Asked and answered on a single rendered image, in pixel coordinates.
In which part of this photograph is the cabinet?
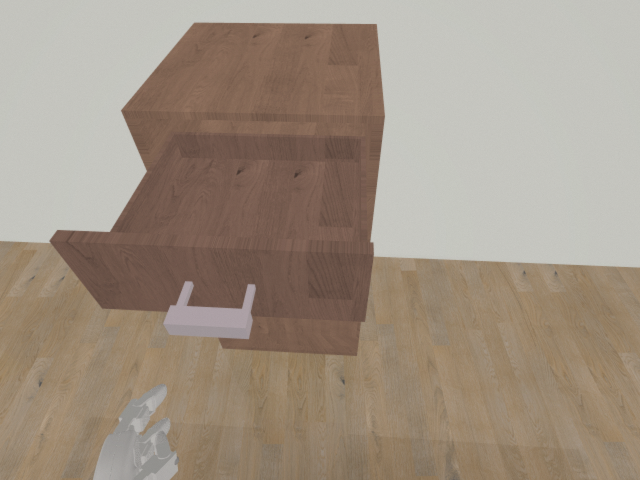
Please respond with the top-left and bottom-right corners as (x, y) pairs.
(121, 23), (385, 356)

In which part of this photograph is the left robot hand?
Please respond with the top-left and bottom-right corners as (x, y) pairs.
(93, 384), (178, 480)

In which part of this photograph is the drawer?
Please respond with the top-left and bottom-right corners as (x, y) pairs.
(49, 132), (374, 322)

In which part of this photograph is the handle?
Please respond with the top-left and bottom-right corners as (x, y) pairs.
(163, 281), (256, 339)

